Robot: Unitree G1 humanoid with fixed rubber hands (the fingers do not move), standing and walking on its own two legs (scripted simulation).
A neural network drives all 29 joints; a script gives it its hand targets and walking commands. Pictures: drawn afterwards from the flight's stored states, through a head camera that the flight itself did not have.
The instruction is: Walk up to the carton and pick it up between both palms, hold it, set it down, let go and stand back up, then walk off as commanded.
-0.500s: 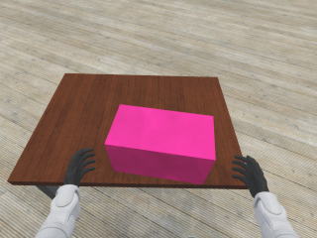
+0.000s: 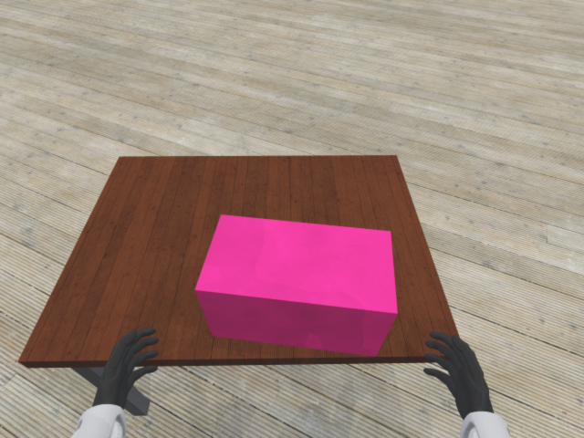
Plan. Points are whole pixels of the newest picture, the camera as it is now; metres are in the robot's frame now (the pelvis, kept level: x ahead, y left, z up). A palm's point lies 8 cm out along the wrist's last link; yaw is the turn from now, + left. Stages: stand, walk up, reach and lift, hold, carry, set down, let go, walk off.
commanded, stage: set down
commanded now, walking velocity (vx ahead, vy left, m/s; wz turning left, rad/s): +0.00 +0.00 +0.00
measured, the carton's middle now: (298, 285) +0.42 +0.00 -0.11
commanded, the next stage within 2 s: let go in 0.90 s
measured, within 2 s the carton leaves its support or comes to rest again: neither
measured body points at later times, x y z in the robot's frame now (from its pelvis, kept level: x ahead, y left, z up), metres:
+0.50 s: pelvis +0.02 +0.00 +0.01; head +0.05 +0.01 +0.46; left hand +0.21 +0.25 -0.06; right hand +0.20 -0.22 -0.06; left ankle +0.01 +0.14 -0.72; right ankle +0.05 -0.14 -0.72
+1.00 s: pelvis +0.04 +0.00 +0.02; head +0.04 +0.01 +0.47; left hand +0.20 +0.25 -0.07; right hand +0.20 -0.21 -0.08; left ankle +0.01 +0.14 -0.72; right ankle +0.05 -0.14 -0.72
